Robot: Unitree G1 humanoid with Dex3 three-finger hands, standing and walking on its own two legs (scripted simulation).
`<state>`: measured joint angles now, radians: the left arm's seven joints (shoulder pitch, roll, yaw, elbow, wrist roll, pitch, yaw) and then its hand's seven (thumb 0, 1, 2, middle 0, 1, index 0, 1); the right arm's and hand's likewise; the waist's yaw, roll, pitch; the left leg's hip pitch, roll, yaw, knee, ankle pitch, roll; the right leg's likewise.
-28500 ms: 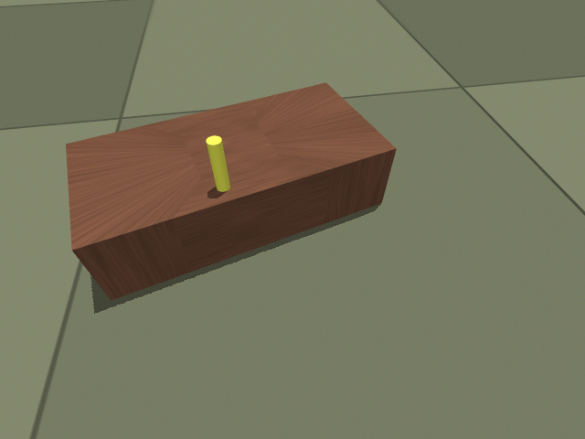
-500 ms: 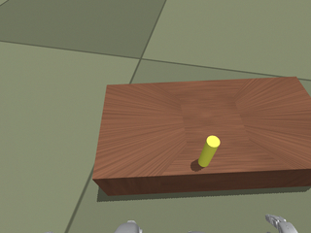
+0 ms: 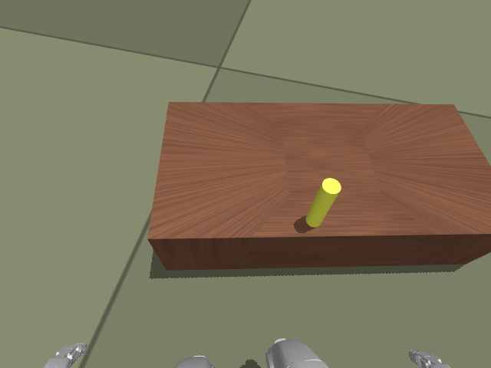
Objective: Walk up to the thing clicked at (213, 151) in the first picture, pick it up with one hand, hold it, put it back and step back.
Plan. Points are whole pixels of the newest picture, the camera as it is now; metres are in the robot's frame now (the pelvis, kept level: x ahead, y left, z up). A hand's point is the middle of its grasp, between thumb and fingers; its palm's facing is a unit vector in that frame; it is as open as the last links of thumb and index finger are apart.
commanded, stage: step back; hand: right
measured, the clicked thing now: (321, 204) +0.56 -0.23 -0.33
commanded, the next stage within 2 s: none
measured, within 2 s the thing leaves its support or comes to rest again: neither
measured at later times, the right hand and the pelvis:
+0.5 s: hand out of the picture -0.06 -0.26 -0.16, palm faces -0.06 +0.91 -0.40, open 7.4 cm; pelvis -0.14 +0.01 -0.02, yaw +1 degrees
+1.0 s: hand out of the picture -0.21 -0.29 -0.15, palm faces +0.05 +0.93 -0.37, open 7.4 cm; pelvis -0.31 -0.01 +0.00, yaw -5 degrees
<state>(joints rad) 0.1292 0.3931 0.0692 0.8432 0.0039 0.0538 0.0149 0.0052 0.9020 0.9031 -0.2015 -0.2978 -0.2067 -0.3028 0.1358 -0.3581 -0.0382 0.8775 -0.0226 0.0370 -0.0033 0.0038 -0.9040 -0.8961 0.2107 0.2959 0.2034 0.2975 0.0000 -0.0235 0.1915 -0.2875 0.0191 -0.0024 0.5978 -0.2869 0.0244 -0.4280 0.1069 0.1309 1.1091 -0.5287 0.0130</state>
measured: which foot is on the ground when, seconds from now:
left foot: down 0.00-0.14, up 0.16-0.46, down 0.48-0.90, up 0.92-1.00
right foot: up 0.00-0.10, down 0.12-0.48, up 0.50-0.84, down 0.86-1.00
